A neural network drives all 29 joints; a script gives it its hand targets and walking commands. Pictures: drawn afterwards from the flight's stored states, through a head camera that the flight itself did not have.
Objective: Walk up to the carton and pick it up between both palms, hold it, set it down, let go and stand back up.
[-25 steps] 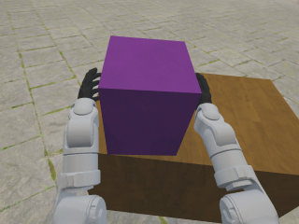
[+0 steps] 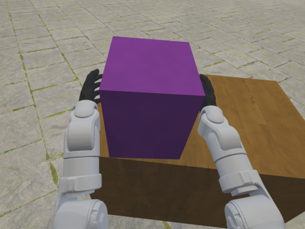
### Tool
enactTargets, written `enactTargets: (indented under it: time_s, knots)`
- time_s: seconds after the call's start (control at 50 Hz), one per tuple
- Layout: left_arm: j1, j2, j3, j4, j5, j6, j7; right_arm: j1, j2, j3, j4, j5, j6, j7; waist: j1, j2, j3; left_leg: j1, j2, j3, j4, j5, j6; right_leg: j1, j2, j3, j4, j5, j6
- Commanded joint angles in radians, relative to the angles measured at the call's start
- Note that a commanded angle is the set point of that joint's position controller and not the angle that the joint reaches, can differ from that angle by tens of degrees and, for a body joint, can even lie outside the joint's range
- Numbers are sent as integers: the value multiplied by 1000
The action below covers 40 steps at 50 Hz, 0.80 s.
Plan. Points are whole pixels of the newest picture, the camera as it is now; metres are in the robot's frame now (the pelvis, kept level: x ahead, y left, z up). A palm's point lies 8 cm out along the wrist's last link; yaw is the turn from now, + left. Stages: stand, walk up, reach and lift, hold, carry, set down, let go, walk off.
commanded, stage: hold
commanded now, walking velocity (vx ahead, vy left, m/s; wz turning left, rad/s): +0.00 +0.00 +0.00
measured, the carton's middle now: (148, 101) +0.40 +0.01 +0.15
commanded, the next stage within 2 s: none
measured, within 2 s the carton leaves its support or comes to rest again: neither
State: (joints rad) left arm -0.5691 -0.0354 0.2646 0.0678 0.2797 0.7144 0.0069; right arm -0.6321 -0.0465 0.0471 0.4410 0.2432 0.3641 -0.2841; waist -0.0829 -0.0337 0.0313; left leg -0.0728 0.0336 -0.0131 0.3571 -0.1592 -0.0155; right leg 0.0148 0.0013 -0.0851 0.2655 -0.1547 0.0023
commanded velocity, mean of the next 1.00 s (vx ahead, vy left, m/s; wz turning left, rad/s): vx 0.00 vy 0.00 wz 0.00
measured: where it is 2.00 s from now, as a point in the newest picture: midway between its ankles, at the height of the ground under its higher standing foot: outside the picture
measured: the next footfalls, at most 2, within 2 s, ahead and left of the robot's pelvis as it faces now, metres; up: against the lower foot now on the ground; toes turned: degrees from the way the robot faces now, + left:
none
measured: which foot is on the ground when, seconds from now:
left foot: down 0.00-1.00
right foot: down 0.00-1.00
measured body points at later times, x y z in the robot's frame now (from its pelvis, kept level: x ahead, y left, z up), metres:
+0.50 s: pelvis -0.01 +0.00 +0.00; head -0.05 +0.03 +0.45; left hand +0.37 +0.16 +0.19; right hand +0.37 -0.14 +0.18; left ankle +0.03 +0.13 -0.75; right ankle +0.00 -0.11 -0.75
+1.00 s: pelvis +0.00 +0.00 +0.00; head -0.03 +0.02 +0.45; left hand +0.38 +0.15 +0.18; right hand +0.38 -0.14 +0.17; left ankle +0.03 +0.13 -0.75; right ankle +0.00 -0.12 -0.75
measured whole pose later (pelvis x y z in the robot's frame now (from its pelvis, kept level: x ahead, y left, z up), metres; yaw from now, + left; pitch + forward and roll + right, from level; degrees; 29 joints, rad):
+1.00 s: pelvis +0.00 +0.00 +0.00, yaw +0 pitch -7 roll -1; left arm -0.56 -0.04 0.27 0.06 0.29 0.72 0.01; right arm -0.64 -0.04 0.05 0.46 0.24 0.36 -0.27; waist -0.08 -0.04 0.03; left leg -0.06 0.04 -0.01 0.35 -0.16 -0.02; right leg 0.01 0.00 -0.08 0.27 -0.17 0.00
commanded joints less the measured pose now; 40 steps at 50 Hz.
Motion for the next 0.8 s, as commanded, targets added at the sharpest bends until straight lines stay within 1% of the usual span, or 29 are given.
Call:
enactTargets:
  time_s: [0.0,0.04,0.1,0.18,0.28,0.42,0.44,0.48,0.5,0.58,0.6,0.62,0.66,0.72,0.74,0.76,0.78]
  knots:
    - [-694,-591,-570,-135,-172,-68,-148,-856,644,404,-409,85,-80,96,-12,54,-492,205,-83,6,20,312,-18,66,55,13,2,285,62]
    - [-696,-589,-565,-123,-161,-60,-149,-844,635,378,-385,71,-74,105,-13,62,-447,190,-76,9,2,268,-18,41,56,9,-9,207,54]
    - [-706,-600,-569,-117,-156,-52,-149,-852,628,352,-368,60,-73,116,-16,83,-426,188,-67,10,-5,250,-25,20,57,5,-15,151,43]
    - [-718,-615,-575,-110,-159,-50,-145,-872,621,338,-361,57,-78,126,-22,95,-440,203,-62,9,-1,253,-30,3,60,-1,-16,130,37]
    - [-721,-618,-562,-89,-154,-50,-141,-885,614,323,-339,48,-86,135,-20,91,-450,209,-57,11,-6,238,-27,-5,62,-4,-18,105,35]
    - [-720,-619,-548,-75,-149,-55,-139,-906,620,331,-337,48,-101,139,-9,79,-473,213,-60,14,0,258,-19,12,63,-2,-16,130,36]
    - [-726,-608,-540,-60,-139,-59,-131,-903,593,318,-276,41,-99,147,6,114,-434,218,-57,15,-16,220,-22,-50,63,-11,-23,60,28]
    - [-743,-620,-546,-63,-146,-66,-124,-916,599,310,-272,37,-111,159,5,104,-454,226,-52,23,-20,195,-17,-69,63,-13,-26,22,24]
    - [-732,-623,-540,-40,-141,-64,-120,-918,595,306,-275,37,-115,163,10,110,-435,220,-51,17,-21,211,-17,-80,62,-14,-25,30,22]
    - [-733,-623,-550,-64,-160,-76,-115,-940,632,340,-313,48,-128,155,20,77,-492,238,-60,24,2,280,-9,-43,63,-4,-17,114,33]
    - [-743,-621,-554,-79,-165,-81,-114,-927,636,344,-313,50,-128,151,13,74,-515,243,-63,24,9,288,-6,-34,62,-1,-17,133,39]
    - [-720,-619,-547,-60,-163,-80,-117,-933,629,344,-326,51,-126,145,15,62,-505,233,-63,20,14,303,-7,-25,65,-1,-16,166,39]
    - [-707,-603,-545,-75,-164,-83,-122,-922,638,371,-348,61,-123,132,11,43,-531,230,-67,22,16,310,2,9,57,10,-9,223,52]
    - [-700,-592,-541,-92,-163,-83,-129,-898,637,383,-359,66,-117,122,15,45,-527,221,-72,23,13,317,4,34,55,14,-4,260,61]
    - [-695,-580,-539,-88,-157,-83,-130,-883,636,376,-341,60,-112,120,11,45,-512,210,-72,20,9,305,5,23,51,13,-6,257,63]
    - [-706,-586,-547,-111,-167,-86,-131,-887,644,380,-362,63,-113,118,7,43,-533,210,-71,21,10,302,1,37,56,10,-6,253,64]
    - [-688,-596,-555,-105,-170,-81,-132,-889,639,386,-384,69,-112,115,3,37,-526,222,-73,22,12,320,2,37,57,13,-3,278,65]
